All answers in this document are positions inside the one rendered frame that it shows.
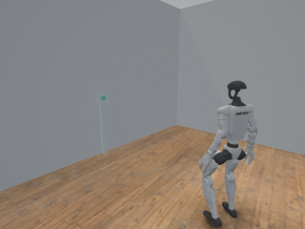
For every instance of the right robot upper arm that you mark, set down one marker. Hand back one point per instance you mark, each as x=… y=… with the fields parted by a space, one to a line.
x=251 y=120

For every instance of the left robot upper arm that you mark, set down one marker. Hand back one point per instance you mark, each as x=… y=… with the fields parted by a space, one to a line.
x=222 y=113

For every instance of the right robot forearm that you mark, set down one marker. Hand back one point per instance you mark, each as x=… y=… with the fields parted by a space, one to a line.
x=251 y=140

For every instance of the robot left hand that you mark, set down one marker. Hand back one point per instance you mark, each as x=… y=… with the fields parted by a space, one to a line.
x=206 y=162

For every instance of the right robot shin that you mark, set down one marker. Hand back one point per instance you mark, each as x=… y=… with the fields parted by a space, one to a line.
x=230 y=191

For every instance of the panel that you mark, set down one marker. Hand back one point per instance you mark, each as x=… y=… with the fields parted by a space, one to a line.
x=101 y=107

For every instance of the robot right foot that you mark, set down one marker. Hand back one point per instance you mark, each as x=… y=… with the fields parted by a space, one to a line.
x=232 y=212

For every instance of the left robot forearm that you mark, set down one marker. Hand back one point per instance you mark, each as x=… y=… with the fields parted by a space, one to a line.
x=217 y=141

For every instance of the robot right hand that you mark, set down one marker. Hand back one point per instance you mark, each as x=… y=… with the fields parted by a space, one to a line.
x=249 y=153

